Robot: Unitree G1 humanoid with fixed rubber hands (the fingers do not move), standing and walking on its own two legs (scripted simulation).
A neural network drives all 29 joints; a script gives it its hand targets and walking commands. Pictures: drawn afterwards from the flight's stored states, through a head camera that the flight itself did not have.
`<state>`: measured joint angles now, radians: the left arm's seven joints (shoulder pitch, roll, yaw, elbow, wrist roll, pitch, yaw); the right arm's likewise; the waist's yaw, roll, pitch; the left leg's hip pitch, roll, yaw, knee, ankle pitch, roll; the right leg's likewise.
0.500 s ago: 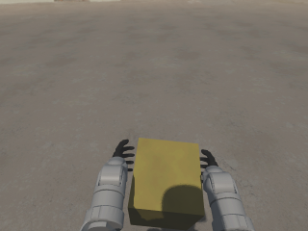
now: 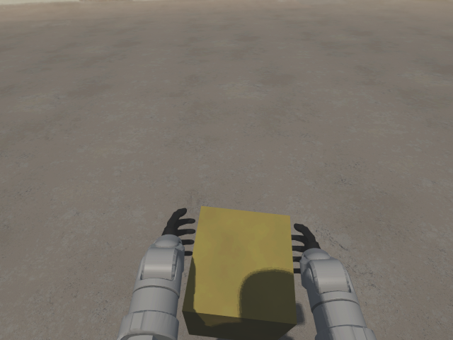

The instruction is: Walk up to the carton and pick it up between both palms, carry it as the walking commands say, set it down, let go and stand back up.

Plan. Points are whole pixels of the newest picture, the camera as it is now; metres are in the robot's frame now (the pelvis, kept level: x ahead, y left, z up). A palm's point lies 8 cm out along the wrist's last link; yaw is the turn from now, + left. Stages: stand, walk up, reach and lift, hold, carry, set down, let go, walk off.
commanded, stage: hold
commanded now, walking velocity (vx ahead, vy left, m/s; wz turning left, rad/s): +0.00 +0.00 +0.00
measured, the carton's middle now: (237, 277) +0.29 +0.01 -0.04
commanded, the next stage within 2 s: carry in 0.42 s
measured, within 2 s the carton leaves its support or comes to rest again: neither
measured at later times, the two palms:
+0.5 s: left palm (169, 242) +0.30 +0.14 +0.06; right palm (309, 257) +0.29 -0.12 +0.04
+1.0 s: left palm (162, 213) +0.33 +0.15 +0.10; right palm (299, 228) +0.31 -0.10 +0.08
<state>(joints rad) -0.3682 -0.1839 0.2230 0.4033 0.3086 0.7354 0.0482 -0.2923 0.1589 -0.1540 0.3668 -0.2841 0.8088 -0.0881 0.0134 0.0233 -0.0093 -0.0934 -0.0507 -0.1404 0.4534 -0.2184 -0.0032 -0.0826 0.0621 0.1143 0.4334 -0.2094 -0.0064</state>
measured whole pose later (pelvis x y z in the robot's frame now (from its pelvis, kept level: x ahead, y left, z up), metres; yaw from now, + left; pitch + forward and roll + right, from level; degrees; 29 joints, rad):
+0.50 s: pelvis +0.00 +0.00 +0.00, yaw +1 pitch -4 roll +0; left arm -0.37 -0.18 0.19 0.35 0.31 0.77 0.06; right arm -0.29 0.16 -0.13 0.32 -0.27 0.85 -0.11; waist -0.01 0.01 -0.07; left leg -0.23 -0.04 -0.10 0.54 -0.29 0.00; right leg -0.20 0.04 0.07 0.51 -0.25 0.00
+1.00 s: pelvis +0.03 +0.02 -0.01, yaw +1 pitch +4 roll +0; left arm -0.33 -0.17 0.07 -0.15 0.12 1.14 0.25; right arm -0.25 0.15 -0.02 -0.21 -0.10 1.23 -0.29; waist -0.01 0.00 -0.11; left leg -0.32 -0.02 0.00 0.54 -0.28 0.02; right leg -0.31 -0.03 0.02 0.55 -0.30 0.03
